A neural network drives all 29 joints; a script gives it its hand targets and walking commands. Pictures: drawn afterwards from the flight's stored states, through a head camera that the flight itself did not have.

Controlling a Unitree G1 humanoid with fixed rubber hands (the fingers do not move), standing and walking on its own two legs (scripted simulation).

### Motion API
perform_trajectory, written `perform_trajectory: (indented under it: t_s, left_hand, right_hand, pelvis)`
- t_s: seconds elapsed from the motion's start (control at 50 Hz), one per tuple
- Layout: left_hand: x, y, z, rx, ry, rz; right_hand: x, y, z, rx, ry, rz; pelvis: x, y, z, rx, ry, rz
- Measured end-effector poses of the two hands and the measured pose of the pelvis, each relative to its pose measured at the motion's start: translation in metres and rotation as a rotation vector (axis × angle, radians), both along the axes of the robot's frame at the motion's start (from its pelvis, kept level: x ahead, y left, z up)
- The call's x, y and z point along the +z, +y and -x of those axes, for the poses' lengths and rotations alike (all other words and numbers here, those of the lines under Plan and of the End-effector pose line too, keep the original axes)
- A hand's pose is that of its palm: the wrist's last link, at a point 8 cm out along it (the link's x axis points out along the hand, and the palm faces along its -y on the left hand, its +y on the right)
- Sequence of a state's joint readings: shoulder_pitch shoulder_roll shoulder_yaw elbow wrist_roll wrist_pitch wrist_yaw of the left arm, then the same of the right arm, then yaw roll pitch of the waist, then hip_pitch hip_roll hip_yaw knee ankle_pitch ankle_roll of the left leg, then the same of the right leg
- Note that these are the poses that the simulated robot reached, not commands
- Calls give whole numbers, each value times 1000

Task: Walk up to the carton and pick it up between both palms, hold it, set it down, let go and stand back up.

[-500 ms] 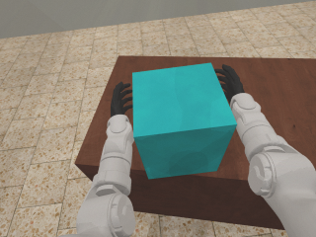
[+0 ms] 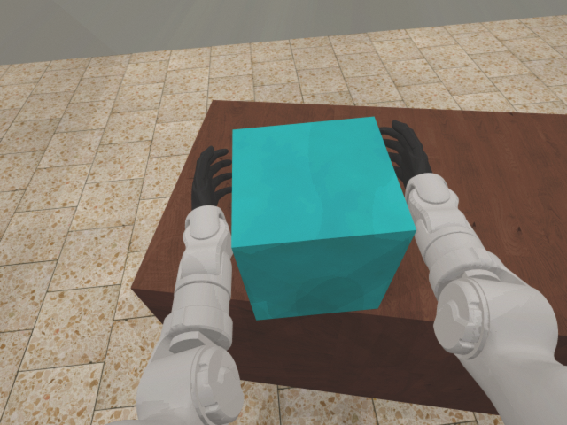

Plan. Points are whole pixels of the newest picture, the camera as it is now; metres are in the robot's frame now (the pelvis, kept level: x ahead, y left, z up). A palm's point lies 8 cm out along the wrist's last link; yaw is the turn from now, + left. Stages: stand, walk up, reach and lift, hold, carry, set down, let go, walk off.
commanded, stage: reach and lift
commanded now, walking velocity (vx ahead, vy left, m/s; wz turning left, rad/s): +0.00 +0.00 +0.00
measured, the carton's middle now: (310, 226) +0.40 +0.05 +0.02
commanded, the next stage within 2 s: none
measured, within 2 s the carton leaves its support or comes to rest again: neither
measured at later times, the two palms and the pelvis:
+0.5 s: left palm (206, 195) +0.36 +0.19 +0.12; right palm (425, 174) +0.43 -0.10 +0.13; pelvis -0.01 +0.00 +0.00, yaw +0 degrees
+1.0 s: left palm (203, 175) +0.36 +0.19 +0.16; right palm (447, 159) +0.41 -0.11 +0.17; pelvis -0.02 +0.00 +0.00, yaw +0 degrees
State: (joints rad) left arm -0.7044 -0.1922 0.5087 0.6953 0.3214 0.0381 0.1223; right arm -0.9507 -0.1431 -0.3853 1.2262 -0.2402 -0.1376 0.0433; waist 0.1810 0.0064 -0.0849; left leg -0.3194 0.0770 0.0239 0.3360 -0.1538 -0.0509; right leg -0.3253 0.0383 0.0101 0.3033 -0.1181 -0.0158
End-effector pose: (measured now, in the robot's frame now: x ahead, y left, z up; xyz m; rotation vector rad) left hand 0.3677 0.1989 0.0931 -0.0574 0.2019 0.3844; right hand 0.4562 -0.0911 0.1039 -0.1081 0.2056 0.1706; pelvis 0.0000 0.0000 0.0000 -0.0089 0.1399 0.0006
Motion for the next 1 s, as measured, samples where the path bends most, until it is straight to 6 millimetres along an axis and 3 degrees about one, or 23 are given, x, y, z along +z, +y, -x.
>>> perform_trajectory:
  t_s: [0.24, 0.46, 0.82, 1.0]
  left_hand:
    - [10, 3, 1, -20, 1, -54]
    - [20, -4, 4, -58, -5, -62]
    - [50, -17, 8, -106, -20, -44]
    - [68, -13, 8, -123, -43, -48]
  right_hand:
    - [7, 3, 5, -13, -20, 23]
    - [18, -7, 19, -66, -20, -5]
    - [53, -22, 39, -132, -27, -20]
    - [70, -18, 43, -154, -50, -21]
  pelvis:
    - [0, 0, 4, 0, -6, 0]
    - [0, -1, 13, -1, -20, -1]
    - [1, -1, 18, 1, -79, -3]
    - [1, 0, 16, 2, -106, -4]
